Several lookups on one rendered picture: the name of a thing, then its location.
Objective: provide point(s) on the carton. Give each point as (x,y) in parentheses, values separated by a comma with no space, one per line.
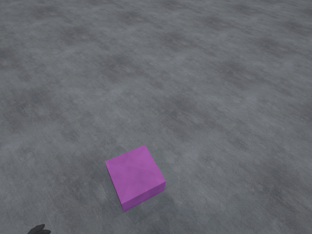
(135,177)

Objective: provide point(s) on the robot left hand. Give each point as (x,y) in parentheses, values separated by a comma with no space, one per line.
(39,230)

